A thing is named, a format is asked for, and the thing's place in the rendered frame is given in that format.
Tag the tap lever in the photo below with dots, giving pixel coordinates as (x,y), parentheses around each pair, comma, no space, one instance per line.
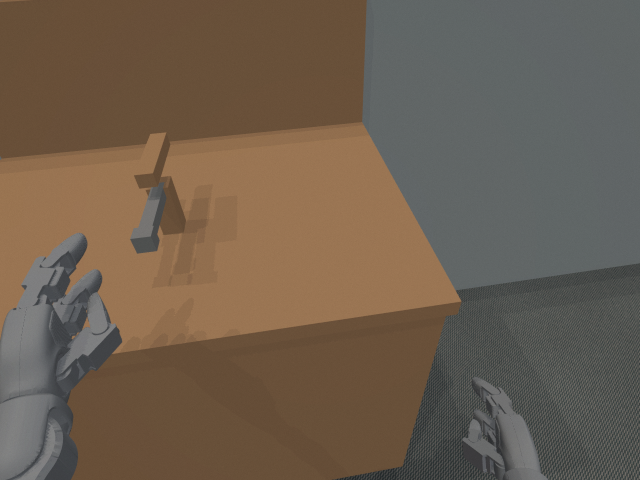
(145,238)

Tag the counter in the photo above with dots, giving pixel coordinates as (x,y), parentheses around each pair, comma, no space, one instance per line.
(286,326)

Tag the robot left hand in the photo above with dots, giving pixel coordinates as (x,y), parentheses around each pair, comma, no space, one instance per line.
(36,334)

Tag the robot right hand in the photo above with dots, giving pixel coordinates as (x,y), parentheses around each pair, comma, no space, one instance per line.
(510,444)

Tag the robot left forearm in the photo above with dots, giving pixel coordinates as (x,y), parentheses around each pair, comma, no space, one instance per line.
(34,439)

